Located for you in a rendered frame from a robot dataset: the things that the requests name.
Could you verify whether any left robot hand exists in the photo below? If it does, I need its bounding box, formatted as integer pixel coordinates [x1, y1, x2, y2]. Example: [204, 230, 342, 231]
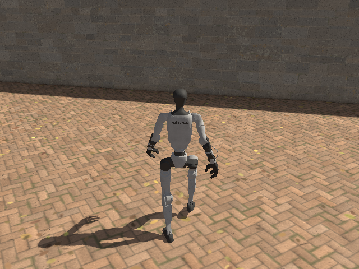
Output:
[146, 148, 159, 158]

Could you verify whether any right robot hand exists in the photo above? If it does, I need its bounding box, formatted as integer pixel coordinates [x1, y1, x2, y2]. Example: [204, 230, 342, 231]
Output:
[205, 162, 219, 179]

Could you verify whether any robot head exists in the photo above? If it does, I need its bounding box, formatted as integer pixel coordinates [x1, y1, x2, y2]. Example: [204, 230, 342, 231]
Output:
[171, 89, 189, 115]

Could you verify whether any robot right forearm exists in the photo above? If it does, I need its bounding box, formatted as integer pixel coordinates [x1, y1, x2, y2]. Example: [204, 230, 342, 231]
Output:
[203, 136, 216, 164]

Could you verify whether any robot left forearm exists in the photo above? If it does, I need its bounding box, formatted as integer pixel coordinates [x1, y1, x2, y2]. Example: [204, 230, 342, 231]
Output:
[147, 133, 157, 150]

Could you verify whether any robot torso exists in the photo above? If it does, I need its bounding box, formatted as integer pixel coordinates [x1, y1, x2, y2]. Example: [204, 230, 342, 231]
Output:
[167, 110, 193, 168]

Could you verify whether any robot right upper arm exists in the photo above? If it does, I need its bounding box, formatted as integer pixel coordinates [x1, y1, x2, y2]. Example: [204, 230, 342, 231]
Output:
[191, 113, 208, 145]

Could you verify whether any robot left upper arm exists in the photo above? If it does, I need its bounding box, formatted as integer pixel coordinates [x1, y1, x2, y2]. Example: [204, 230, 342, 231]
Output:
[151, 113, 168, 142]

